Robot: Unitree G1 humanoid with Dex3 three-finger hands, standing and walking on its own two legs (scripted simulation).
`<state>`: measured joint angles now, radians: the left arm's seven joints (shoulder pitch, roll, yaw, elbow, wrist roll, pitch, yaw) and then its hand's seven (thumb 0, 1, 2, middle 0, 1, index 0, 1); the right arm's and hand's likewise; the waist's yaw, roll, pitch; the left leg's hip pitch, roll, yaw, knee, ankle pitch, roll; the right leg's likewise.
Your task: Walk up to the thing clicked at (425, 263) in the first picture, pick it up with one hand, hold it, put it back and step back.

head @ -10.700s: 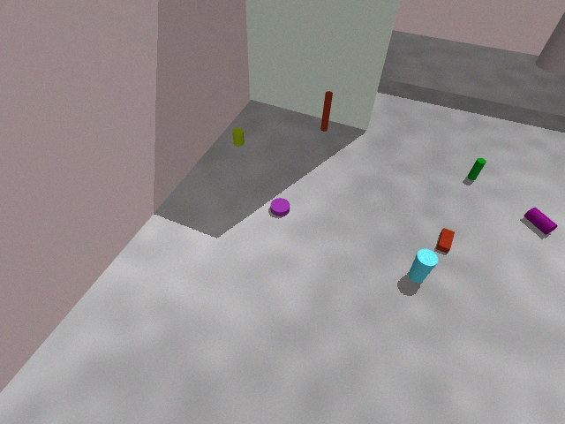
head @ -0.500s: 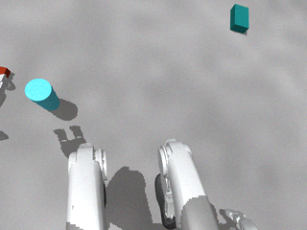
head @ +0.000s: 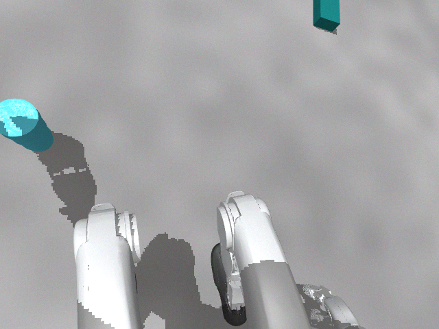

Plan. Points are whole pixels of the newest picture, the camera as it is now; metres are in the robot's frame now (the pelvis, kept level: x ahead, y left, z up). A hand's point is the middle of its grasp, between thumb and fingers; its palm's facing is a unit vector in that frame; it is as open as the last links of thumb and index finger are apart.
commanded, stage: rise first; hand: left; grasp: from above
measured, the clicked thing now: (28, 129) +0.51 +0.34 -0.29
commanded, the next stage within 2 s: approach in 0.58 s
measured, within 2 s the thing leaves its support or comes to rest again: neither
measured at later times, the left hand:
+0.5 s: hand out of the picture +0.45 +0.37 -0.17, palm faces -0.45 -0.09 -0.89, open 14.1 cm
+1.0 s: hand (11, 108) +0.51 +0.33 -0.17, palm faces -0.37 -0.06 -0.93, open 13.9 cm
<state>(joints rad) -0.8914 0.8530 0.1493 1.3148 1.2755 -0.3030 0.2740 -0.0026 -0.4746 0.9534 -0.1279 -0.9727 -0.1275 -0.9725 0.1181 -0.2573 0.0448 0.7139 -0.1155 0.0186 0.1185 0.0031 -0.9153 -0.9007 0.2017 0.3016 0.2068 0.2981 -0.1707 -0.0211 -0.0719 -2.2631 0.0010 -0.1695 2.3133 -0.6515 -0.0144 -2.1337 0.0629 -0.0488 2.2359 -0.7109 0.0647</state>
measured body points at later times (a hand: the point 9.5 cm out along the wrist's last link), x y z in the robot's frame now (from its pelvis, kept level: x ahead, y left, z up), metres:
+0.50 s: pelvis +0.00 +0.00 -0.01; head +0.24 +0.09 +0.36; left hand +0.47 +0.37 -0.12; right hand +0.07 -0.27 -0.11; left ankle +0.08 +0.13 -0.33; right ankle +0.10 -0.14 -0.33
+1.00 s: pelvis +0.00 +0.00 -0.02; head +0.25 +0.10 +0.34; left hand +0.52 +0.33 -0.12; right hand +0.06 -0.27 -0.11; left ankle +0.08 +0.13 -0.33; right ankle +0.10 -0.14 -0.33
